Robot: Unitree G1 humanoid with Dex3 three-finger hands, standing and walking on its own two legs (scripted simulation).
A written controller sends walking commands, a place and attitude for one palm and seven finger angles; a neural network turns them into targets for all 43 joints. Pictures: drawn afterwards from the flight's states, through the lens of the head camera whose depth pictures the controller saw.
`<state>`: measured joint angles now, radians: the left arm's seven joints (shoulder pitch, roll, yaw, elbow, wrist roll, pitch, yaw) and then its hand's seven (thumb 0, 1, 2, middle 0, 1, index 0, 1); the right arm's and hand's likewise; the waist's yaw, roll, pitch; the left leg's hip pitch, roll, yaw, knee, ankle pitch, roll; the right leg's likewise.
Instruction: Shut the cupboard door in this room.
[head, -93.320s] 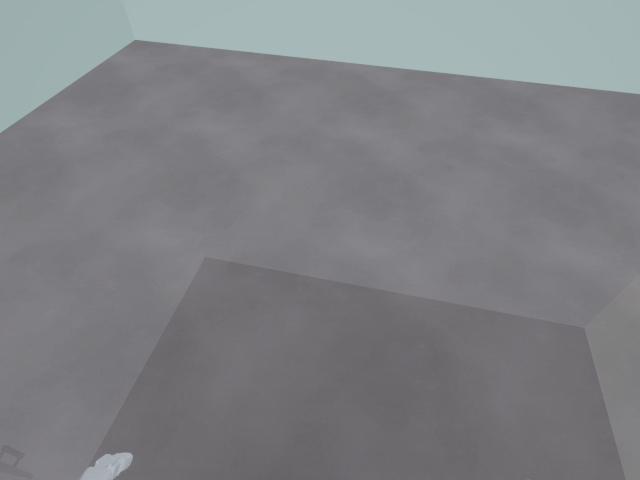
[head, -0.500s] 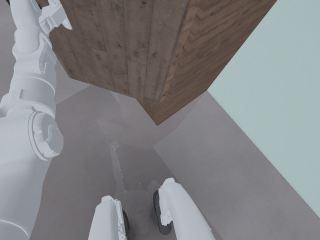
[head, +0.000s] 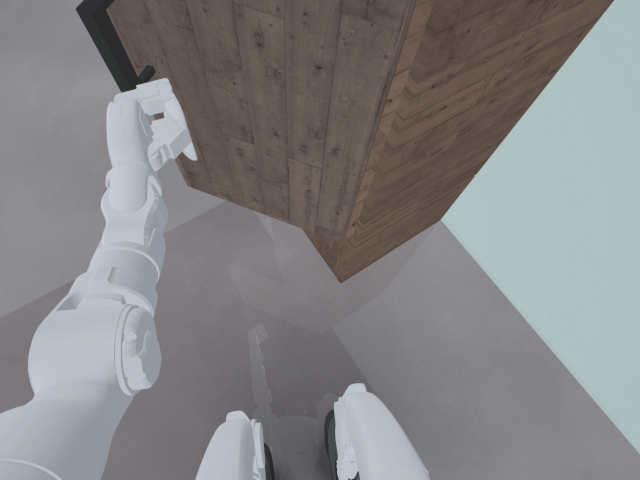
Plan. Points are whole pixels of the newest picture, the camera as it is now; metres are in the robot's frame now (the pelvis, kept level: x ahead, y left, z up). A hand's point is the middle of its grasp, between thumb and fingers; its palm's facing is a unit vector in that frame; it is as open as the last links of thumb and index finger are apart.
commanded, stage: pull the fist back off the door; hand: left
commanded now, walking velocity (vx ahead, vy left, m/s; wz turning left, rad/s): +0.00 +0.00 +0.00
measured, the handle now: (123, 46) +0.67 +0.19 +0.05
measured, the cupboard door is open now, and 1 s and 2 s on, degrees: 36 36 36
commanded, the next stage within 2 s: draw the hand back to the body in 0.20 s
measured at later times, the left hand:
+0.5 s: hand (169, 147) +0.48 +0.11 +0.08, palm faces +0.05 -1.00 -0.05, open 3.1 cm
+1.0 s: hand (10, 262) +0.33 +0.20 +0.16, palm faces +0.16 -0.97 -0.20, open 3.1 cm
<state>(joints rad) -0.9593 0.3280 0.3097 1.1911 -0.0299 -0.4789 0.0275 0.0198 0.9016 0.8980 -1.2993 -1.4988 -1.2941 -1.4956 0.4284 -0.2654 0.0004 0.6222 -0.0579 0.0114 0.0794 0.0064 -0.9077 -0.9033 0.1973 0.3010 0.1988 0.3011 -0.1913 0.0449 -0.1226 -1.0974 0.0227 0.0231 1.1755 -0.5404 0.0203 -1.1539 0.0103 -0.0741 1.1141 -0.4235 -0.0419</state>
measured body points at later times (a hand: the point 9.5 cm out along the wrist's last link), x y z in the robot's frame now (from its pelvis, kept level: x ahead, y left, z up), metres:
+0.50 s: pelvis +0.01 +0.01 +0.02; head +0.13 -0.01 +0.45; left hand +0.47 +0.17 +0.08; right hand +0.03 -0.24 -0.12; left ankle +0.00 +0.11 -0.64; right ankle +0.05 -0.10 -0.64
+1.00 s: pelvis +0.02 +0.01 +0.08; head +0.03 +0.00 +0.53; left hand +0.31 +0.25 +0.18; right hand +0.21 -0.23 +0.00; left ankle +0.00 +0.11 -0.64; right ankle +0.05 -0.10 -0.64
